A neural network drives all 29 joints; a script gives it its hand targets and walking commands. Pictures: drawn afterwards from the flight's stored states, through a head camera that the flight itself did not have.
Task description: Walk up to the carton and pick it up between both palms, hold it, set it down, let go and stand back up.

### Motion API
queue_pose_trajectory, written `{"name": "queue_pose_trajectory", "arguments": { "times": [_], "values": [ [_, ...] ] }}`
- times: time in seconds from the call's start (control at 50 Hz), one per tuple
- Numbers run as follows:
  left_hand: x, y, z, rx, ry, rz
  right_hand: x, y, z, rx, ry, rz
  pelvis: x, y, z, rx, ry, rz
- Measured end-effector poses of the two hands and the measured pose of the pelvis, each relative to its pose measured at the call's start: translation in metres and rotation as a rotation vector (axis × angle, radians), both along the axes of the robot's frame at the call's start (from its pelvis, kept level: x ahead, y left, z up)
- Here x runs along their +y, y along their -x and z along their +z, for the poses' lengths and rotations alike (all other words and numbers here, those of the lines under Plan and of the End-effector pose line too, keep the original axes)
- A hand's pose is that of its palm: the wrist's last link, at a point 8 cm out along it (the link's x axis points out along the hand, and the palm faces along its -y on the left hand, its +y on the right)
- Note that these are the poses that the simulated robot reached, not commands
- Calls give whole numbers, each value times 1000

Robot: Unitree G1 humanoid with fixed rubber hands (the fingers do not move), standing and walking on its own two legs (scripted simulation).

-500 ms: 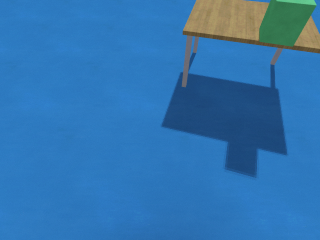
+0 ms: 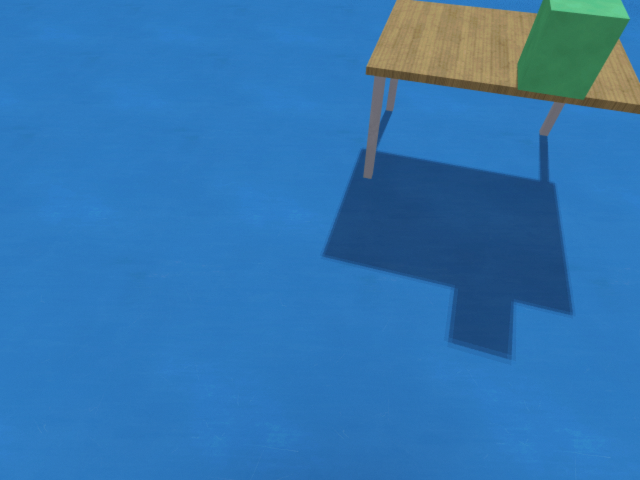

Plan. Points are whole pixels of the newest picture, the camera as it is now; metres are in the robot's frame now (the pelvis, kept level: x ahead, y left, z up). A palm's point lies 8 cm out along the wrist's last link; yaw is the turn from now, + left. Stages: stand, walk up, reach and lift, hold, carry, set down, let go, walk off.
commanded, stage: stand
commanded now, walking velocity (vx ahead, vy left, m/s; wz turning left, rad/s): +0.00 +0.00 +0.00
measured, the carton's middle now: (565, 44) +1.36 -0.82 -0.09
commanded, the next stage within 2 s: walk up in 0.14 s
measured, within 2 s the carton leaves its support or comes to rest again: neither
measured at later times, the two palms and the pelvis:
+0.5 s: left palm out of the picture +0.01 +0.22 -0.14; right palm out of the picture -0.04 -0.25 -0.15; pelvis +0.00 -0.03 +0.00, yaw -6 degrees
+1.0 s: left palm (322, 472) +0.16 +0.02 -0.13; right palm out of the picture +0.22 -0.47 -0.11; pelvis +0.18 -0.21 +0.00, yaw -21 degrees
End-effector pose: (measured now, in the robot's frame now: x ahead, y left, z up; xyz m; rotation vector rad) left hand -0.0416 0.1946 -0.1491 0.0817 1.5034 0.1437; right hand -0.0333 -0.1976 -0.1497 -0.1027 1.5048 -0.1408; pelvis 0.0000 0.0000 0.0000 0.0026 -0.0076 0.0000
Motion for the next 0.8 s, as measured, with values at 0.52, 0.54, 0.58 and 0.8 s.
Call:
{"name": "queue_pose_trajectory", "arguments": {
  "times": [0.52,0.54,0.58,0.8],
  "values": [
    [27,-63,16,-89,-95,-206,-64,7,5,-148,109,-101,-32,-2,-2,-12,1,-120],
    [27,-75,19,-108,-110,-217,-74,10,5,-140,118,-106,-39,-5,-2,-16,1,-129],
    [24,-99,24,-145,-138,-231,-96,13,3,-119,126,-111,-55,-15,-4,-24,-3,-149],
    [-88,-170,0,-195,-179,-207,-228,-81,-45,-152,89,-62,-160,-93,-44,-32,2,-241]
  ]
}}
